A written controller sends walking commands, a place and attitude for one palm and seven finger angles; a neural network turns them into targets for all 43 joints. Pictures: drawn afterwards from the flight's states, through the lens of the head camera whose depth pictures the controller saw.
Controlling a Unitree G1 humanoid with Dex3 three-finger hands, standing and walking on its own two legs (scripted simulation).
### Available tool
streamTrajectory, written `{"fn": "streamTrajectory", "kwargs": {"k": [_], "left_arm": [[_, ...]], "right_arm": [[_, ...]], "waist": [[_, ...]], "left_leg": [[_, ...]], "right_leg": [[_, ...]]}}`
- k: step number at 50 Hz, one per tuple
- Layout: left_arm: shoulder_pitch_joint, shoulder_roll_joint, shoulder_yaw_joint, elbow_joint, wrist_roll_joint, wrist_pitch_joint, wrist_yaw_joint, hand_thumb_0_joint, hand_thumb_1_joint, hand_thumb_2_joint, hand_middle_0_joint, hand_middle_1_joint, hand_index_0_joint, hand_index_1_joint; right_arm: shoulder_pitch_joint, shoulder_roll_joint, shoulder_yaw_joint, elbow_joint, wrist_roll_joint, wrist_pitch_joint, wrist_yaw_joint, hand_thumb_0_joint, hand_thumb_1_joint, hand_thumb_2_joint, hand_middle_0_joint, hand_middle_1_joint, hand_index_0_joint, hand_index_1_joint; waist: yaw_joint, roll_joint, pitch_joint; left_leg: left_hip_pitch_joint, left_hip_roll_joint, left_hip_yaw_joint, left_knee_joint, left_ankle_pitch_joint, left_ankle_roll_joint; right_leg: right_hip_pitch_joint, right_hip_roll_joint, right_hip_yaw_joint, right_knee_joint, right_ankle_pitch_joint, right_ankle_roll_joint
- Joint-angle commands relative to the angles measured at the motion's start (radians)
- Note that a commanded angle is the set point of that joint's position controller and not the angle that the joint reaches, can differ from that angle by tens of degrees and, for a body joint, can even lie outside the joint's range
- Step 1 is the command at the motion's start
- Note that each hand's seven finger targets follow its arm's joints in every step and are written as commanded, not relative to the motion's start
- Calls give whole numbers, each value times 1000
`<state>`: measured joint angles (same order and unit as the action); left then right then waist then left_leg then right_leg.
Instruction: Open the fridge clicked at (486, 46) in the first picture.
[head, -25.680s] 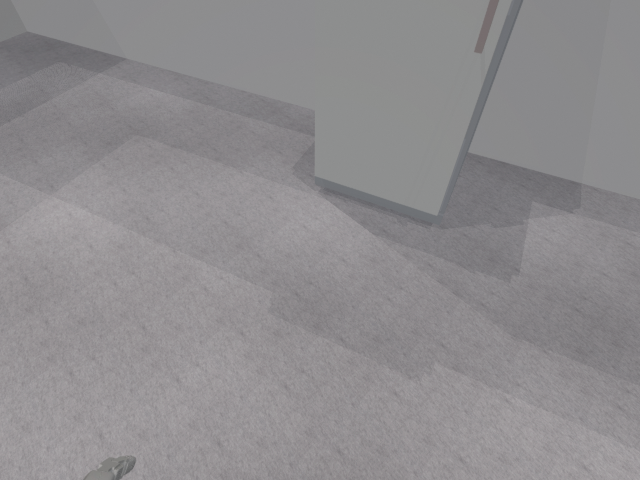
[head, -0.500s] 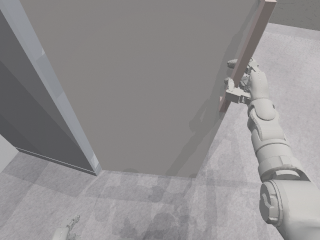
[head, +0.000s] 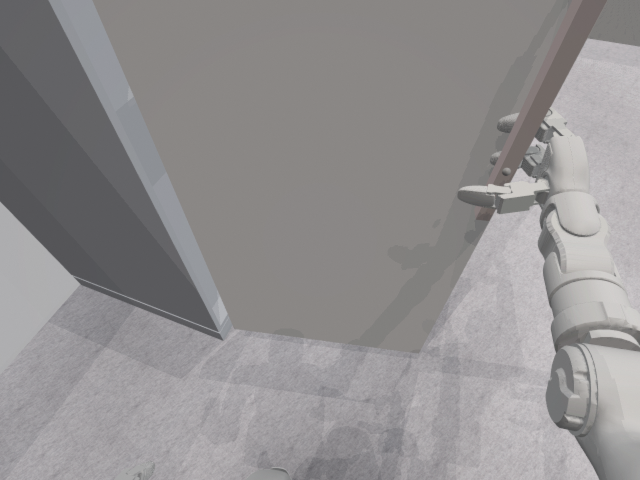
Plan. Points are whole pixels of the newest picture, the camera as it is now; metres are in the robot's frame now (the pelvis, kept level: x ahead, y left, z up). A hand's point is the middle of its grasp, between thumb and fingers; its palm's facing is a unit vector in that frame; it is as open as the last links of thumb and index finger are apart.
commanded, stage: loosen the grip on the handle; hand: right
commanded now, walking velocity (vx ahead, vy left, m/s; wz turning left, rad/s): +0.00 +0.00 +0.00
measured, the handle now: (521, 120) +0.54 -0.16 +0.18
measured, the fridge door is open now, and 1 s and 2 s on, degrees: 77 76 76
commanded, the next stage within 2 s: slip the hand off the handle in 0.22 s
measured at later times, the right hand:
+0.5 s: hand (516, 175) +0.49 -0.17 +0.13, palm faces +0.03 +0.99 -0.17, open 14.2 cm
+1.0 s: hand (576, 187) +0.48 -0.24 +0.13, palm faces +0.02 +0.99 -0.15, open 14.6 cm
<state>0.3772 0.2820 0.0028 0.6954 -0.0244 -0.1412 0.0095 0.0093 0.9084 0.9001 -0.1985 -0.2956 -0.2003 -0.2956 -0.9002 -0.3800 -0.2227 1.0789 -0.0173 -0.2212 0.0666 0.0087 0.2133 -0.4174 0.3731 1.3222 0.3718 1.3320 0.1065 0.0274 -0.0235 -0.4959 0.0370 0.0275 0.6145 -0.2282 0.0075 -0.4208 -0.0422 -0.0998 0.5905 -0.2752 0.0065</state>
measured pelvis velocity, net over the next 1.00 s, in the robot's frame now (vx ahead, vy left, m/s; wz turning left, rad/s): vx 0.02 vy -0.02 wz -0.01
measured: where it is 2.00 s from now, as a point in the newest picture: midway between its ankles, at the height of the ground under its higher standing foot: outside the picture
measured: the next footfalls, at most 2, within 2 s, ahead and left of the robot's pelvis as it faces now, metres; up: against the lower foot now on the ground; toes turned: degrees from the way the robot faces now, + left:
none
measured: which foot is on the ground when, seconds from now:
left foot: down 0.00-1.00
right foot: down 0.00-1.00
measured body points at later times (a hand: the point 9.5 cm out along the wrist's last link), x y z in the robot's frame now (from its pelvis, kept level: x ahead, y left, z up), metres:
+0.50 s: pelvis +0.02 -0.01 +0.00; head +0.07 -0.01 +0.45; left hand +0.09 +0.26 -0.11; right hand +0.49 -0.22 +0.14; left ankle +0.05 +0.11 -0.73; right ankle +0.01 -0.13 -0.73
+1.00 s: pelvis +0.02 -0.02 +0.00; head +0.08 -0.03 +0.44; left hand +0.07 +0.25 -0.11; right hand +0.47 -0.29 +0.14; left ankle +0.05 +0.11 -0.73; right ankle +0.01 -0.13 -0.73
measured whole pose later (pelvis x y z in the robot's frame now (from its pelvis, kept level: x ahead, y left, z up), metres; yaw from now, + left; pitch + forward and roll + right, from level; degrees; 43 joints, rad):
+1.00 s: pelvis +0.02 -0.02 +0.00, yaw -1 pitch +9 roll +1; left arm 0.40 0.28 -0.01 0.66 -0.03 -0.05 0.04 0.01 0.91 0.90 -0.20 -0.30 -0.20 -0.30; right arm -0.80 -0.49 -0.30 1.03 0.05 -0.26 0.26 -0.02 0.54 -0.20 0.25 1.15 0.26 1.15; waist 0.09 0.01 -0.06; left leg -0.52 0.04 0.04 0.63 -0.26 -0.02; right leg -0.49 -0.04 -0.08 0.67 -0.34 -0.02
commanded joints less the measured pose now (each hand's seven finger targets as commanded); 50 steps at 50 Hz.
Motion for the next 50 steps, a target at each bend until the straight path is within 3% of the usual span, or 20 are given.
{"fn": "streamTrajectory", "kwargs": {"k": [1,2,3,6,8,10,15,16,17,18,20,22,24,26,32,36,39,42,45,50], "left_arm": [[0,154,57,-113,-5,-43,17,0,900,900,-200,-300,-200,-300],[21,168,51,-81,-4,-33,27,0,900,900,-200,-300,-200,-300],[26,158,51,-83,-5,-27,27,0,900,900,-200,-300,-200,-300],[20,146,50,-90,-4,-33,28,0,900,900,-200,-300,-200,-300],[42,149,58,-74,0,-31,24,0,900,900,-200,-300,-200,-300],[41,150,56,-79,-3,-25,22,0,900,900,-200,-300,-200,-300],[35,142,56,-81,-5,-18,19,0,900,900,-200,-300,-200,-300],[59,154,52,-63,-2,-11,26,0,900,900,-200,-300,-200,-300],[65,159,47,-65,-2,-3,21,0,900,900,-200,-300,-200,-300],[59,160,50,-79,0,2,21,0,900,900,-200,-300,-200,-300],[44,146,46,-95,-4,12,21,0,900,900,-200,-300,-200,-300],[47,145,46,-103,-2,19,21,0,900,900,-200,-300,-200,-300],[45,144,44,-113,-3,24,21,0,900,900,-200,-300,-200,-300],[45,149,44,-126,-3,30,27,0,900,900,-200,-300,-200,-300],[53,156,43,-114,-9,38,38,0,900,900,-200,-300,-200,-300],[62,163,44,-117,-10,38,45,0,900,900,-200,-300,-200,-300],[69,166,40,-104,-10,45,46,0,900,900,-200,-300,-200,-300],[82,171,46,-105,-2,47,45,0,900,900,-200,-300,-200,-300],[83,170,46,-106,-3,53,41,0,900,900,-200,-300,-200,-300],[56,167,49,-152,-8,62,33,0,900,900,-200,-300,-200,-300]], "right_arm": [[-458,-179,-28,-272,35,-42,-13,0,550,-200,330,1250,330,1250],[-558,-313,-99,-226,15,-44,-23,0,550,-200,317,1233,317,1233],[-550,-303,-85,-219,8,-45,-24,0,550,-200,303,1217,303,1217],[-555,-250,-43,-287,7,-80,-19,0,550,-200,263,1167,263,1167],[-522,-244,-51,-288,10,-95,-13,0,550,-200,250,1150,250,1150],[-473,-232,-56,-259,25,-90,-5,0,550,-200,250,1150,250,1150],[-469,-183,-23,-305,28,-85,-9,0,550,-200,250,1150,250,1150],[-443,-239,-69,-146,14,-73,-18,0,550,-200,250,1150,250,1150],[-466,-255,-71,-167,12,-75,-17,0,550,-200,250,1150,250,1150],[-453,-298,-106,-186,7,-84,-15,0,550,-200,250,1150,250,1150],[-443,-267,-77,-194,-2,-87,-5,0,550,-200,250,1150,250,1150],[-434,-317,-118,-210,-4,-96,0,0,550,-200,250,1150,250,1150],[-424,-282,-92,-200,5,-96,15,0,550,-200,250,1150,250,1150],[-407,-306,-108,-209,11,-103,27,0,550,-200,250,1150,250,1150],[-474,-304,-73,-228,29,-114,99,0,550,-200,250,1150,250,1150],[-432,-312,-86,-218,63,-113,146,0,550,-200,250,1150,250,1150],[-445,-313,-68,-187,56,-102,169,0,550,-200,250,1150,250,1150],[-458,-372,-117,-255,56,-117,174,0,550,-200,250,1150,250,1150],[-413,-341,-101,-228,66,-111,186,0,550,-200,250,1150,250,1150],[-242,-315,-112,-308,91,-82,196,0,550,-200,250,1150,250,1150]], "waist": [[-22,21,-375],[4,54,-347],[-2,62,-347],[-11,-63,-388],[-14,-74,-455],[-17,-17,-416],[-15,-35,-403],[8,52,-297],[9,53,-291],[-15,39,-344],[-16,-21,-363],[-37,-46,-419],[-30,-19,-392],[-30,5,-406],[2,-49,-395],[-3,-57,-403],[7,-77,-344],[-13,-135,-444],[-8,-98,-396],[-52,-92,-396]], "left_leg": [[220,-22,-28,-111,88,18],[215,-23,-43,-123,80,5],[232,-22,-48,-122,83,3],[234,-24,-41,-102,145,15],[239,-32,-34,-87,214,17],[250,-33,-27,-89,236,13],[232,-37,-18,-86,268,12],[189,-35,-13,-88,236,8],[186,-33,-22,-93,217,2],[222,-30,-28,-82,219,4],[217,-29,-25,-69,245,9],[242,-30,-28,-53,282,13],[221,-33,-20,-54,276,12],[236,-35,-19,-48,288,12],[173,-38,-19,-53,241,12],[158,-45,-8,-46,242,17],[107,-42,-5,-51,197,15],[116,-44,0,-29,224,21],[90,-49,9,-27,225,19],[132,-49,12,-26,226,21]], "right_leg": [[108,37,37,-85,69,-41],[68,34,36,-83,51,-46],[46,40,35,-85,49,-48],[103,46,37,-76,102,-44],[157,41,43,-65,173,-39],[121,42,43,-69,176,-38],[152,41,46,-66,213,-37],[76,40,52,-57,172,-42],[53,42,49,-63,141,-41],[53,47,47,-62,139,-41],[72,49,43,-54,163,-39],[92,49,46,-42,208,-36],[86,45,49,-42,202,-35],[83,45,52,-36,218,-39],[111,37,65,-26,188,-37],[127,36,77,-11,222,-36],[101,32,84,-15,177,-32],[165,27,101,0,262,-22],[155,20,106,5,288,-20],[131,20,92,-6,281,-20]]}}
